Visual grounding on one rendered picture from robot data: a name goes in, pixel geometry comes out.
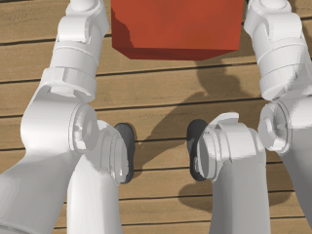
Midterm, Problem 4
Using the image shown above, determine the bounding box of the left robot upper arm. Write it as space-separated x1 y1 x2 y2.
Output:
0 98 99 234

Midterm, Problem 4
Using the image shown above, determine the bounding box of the robot left forearm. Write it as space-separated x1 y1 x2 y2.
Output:
20 0 110 142

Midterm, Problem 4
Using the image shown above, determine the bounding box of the right robot upper arm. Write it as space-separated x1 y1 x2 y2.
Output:
257 97 312 229

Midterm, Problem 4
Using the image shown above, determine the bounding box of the robot right forearm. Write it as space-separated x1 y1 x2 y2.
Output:
243 0 312 101

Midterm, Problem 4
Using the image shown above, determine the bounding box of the robot left shin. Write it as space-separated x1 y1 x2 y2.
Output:
97 120 129 175

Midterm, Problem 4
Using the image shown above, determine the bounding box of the right robot thigh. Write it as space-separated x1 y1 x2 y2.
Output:
199 122 271 234

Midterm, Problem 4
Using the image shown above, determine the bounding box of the carton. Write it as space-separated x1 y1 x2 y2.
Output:
110 0 244 61

